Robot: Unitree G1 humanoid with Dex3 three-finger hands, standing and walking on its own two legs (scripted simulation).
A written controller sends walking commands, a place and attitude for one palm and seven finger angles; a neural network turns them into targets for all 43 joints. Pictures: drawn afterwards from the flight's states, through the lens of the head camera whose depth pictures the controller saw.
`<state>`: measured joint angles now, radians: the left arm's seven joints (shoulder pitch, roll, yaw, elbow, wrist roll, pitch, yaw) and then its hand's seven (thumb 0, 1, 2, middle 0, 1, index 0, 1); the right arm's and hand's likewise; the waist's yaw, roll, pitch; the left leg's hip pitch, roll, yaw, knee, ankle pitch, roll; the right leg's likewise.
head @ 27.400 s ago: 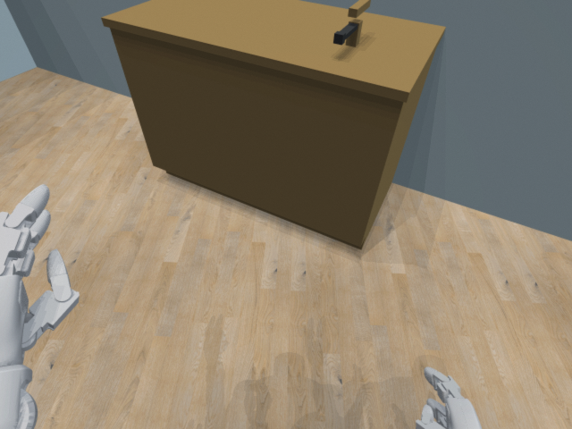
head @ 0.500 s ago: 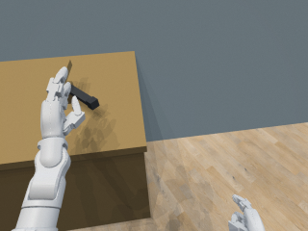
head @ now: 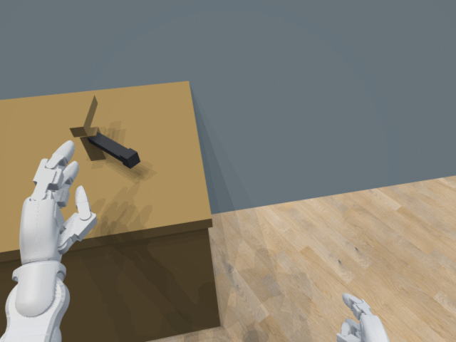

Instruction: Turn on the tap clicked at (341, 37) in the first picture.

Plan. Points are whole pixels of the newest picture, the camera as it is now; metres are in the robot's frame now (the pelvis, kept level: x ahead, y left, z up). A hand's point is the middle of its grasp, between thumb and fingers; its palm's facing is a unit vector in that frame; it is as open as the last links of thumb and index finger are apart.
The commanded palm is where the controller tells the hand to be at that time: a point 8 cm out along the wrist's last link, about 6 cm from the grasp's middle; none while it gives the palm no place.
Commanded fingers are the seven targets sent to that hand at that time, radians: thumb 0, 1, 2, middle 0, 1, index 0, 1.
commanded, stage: draw the hand back beside the body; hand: left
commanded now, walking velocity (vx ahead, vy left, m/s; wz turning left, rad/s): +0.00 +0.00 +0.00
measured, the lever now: (130, 158) +0.43 +0.27 +0.09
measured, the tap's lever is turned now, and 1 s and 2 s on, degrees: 44 44 44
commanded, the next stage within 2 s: step back with the hand held close in 0.44 s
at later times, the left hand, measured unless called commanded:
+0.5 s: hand (78, 229) +0.21 +0.24 +0.16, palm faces +0.44 -0.84 -0.31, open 7.4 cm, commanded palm +0.16 +0.28 +0.17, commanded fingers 0.00 0.90 0.90 -0.20 -0.30 -0.20 -0.30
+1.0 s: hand (62, 245) +0.18 +0.25 +0.16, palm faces +0.38 -0.82 -0.44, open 7.4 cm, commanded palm +0.14 +0.29 +0.17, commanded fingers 0.00 0.90 0.90 -0.20 -0.30 -0.20 -0.30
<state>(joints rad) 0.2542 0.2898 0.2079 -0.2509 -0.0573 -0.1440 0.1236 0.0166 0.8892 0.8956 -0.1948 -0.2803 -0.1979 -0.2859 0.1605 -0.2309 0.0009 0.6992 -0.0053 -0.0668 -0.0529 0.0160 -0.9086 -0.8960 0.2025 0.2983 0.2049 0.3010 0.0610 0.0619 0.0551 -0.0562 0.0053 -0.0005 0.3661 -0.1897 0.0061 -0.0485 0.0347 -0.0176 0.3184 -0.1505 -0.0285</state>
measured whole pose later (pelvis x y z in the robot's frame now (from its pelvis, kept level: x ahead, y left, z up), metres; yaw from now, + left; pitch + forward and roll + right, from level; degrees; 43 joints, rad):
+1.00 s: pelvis -0.03 +0.02 -0.01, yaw -1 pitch -1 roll -1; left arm 0.48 0.38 0.33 -0.46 -0.03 -0.14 0.15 0.02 0.88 0.89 -0.21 -0.30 -0.21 -0.31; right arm 0.18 -0.24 -0.02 0.56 0.01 0.01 -0.09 0.01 -0.91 -0.90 0.20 0.30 0.20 0.30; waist 0.00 0.05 -0.02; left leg -0.32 0.00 0.03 0.56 -0.23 0.03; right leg -0.32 0.02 0.01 0.52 -0.19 -0.01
